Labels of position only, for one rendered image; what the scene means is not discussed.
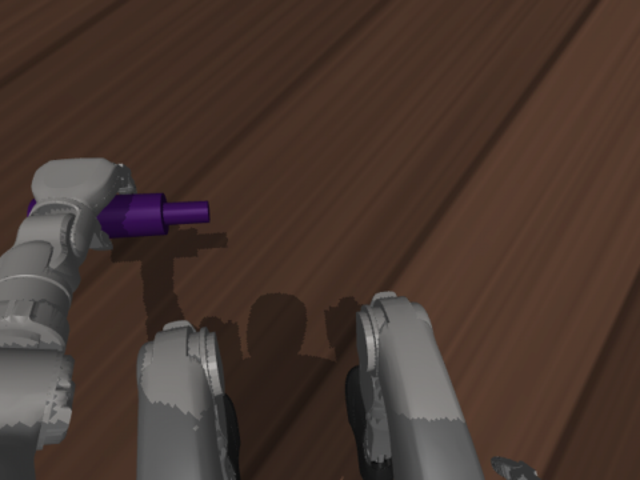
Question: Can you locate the left robot foot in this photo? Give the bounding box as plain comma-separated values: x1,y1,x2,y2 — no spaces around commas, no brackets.
223,393,241,480

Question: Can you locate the right robot hand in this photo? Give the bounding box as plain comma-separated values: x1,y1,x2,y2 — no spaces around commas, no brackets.
491,456,541,480

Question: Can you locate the left robot arm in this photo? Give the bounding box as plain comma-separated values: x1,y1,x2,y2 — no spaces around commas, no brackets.
0,197,97,480

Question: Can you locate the bottle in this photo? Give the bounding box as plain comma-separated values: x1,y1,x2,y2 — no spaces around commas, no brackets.
27,193,210,238

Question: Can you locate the left robot hand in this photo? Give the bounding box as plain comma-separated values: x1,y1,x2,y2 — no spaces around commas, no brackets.
31,158,137,251

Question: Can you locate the right robot foot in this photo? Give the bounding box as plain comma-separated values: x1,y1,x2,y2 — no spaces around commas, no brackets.
345,365,394,480

